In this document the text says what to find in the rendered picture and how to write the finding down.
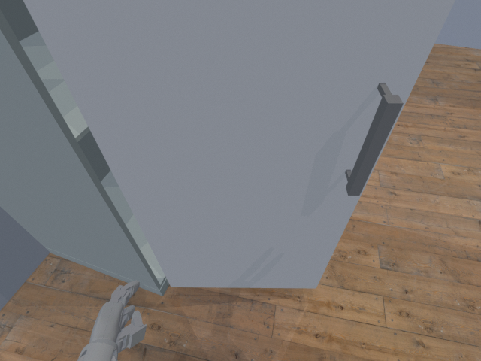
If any handle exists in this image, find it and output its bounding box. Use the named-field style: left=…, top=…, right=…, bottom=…
left=345, top=83, right=403, bottom=196

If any left robot hand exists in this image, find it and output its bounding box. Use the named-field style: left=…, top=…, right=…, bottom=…
left=89, top=280, right=147, bottom=353

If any fridge door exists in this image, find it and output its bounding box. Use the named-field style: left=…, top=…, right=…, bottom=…
left=23, top=0, right=455, bottom=289

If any robot left forearm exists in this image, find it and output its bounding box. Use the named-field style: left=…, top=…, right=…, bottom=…
left=77, top=339, right=118, bottom=361

